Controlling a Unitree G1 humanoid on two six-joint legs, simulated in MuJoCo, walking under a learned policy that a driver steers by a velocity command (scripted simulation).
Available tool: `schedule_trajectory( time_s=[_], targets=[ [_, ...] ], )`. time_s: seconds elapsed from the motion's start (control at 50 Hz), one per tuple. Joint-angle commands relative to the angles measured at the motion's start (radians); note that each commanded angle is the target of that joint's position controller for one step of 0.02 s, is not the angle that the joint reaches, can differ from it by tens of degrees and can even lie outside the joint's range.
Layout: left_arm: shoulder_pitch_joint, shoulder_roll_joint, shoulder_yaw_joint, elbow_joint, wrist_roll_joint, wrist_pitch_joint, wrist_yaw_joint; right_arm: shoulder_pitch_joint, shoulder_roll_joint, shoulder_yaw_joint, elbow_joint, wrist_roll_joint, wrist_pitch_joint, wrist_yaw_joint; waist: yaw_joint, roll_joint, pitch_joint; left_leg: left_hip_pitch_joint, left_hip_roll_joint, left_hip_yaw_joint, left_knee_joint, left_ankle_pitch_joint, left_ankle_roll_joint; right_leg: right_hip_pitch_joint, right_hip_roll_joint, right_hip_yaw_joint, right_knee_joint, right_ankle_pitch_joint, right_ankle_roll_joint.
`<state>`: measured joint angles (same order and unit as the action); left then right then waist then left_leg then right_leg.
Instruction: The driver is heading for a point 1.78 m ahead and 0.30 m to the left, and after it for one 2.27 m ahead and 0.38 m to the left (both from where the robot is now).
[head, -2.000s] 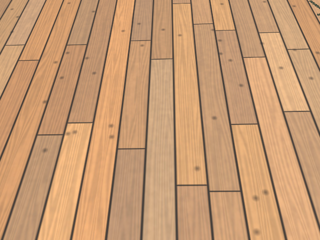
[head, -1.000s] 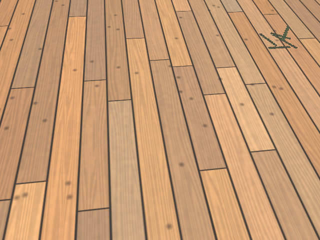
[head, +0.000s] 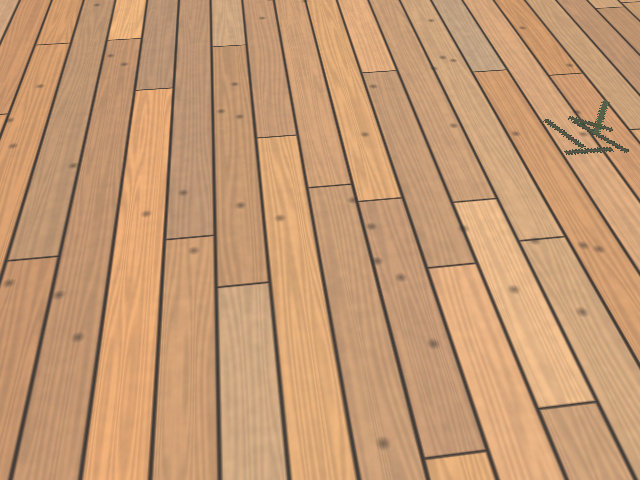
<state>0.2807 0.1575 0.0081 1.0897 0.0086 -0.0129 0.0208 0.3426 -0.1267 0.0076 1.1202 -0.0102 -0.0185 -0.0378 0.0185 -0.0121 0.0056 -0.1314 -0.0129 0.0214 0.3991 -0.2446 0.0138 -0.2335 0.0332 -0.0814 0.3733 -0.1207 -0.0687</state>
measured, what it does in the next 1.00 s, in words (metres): stands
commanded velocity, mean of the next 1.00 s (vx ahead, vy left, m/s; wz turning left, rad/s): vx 0.00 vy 0.00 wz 0.00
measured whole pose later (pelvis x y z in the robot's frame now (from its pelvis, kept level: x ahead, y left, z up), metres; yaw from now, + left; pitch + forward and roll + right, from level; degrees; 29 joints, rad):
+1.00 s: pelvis +0.04 +0.02 +0.00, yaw +0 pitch -1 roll +0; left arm 0.31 0.12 0.00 1.17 0.01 -0.01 0.04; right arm 0.36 -0.11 0.02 1.15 -0.01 -0.02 -0.05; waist 0.01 0.01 0.03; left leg -0.06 -0.02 0.02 0.37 -0.30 0.03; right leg -0.18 0.03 -0.06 0.39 -0.19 -0.04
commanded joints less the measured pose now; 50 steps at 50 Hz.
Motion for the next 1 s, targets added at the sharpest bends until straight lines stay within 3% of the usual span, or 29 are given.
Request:
schedule_trajectory(
  time_s=[0.02, 0.44, 1.0],
  targets=[
    [0.052, 0.062, 0.006, 0.000, -0.002, -0.008, 0.006, 0.064, -0.072, -0.010, -0.013, -0.002, -0.006, -0.002, -0.005, 0.019, 0.074, -0.117, 0.108, -0.113, -0.112, -0.015, 0.040, 0.053, -0.120, 0.155, -0.075, -0.066, 0.010],
    [0.092, 0.036, -0.001, 0.059, -0.002, -0.006, 0.020, 0.088, -0.054, 0.000, 0.017, 0.001, -0.006, -0.010, -0.009, 0.023, 0.075, -0.056, 0.111, -0.097, -0.095, 0.111, 0.042, 0.087, -0.127, 0.149, -0.038, 0.072, 0.008],
    [0.106, 0.023, -0.003, 0.083, -0.003, -0.001, 0.025, 0.116, -0.043, 0.004, 0.035, 0.000, -0.005, -0.014, -0.011, 0.022, 0.089, -0.036, 0.112, -0.093, -0.099, 0.133, 0.044, 0.096, -0.128, 0.147, -0.031, 0.088, 0.011]
  ],
)
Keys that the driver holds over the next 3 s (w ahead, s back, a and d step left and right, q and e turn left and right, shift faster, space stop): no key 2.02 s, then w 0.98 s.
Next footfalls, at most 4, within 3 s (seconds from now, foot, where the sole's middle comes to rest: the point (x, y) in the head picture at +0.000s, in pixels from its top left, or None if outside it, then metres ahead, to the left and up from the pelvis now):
2.38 right None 0.24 -0.11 -0.78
2.92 left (313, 462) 0.59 0.05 -0.78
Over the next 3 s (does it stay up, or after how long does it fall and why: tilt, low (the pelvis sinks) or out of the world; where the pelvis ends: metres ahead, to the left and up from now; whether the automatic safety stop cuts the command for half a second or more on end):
stays up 0.46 -0.01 -0.02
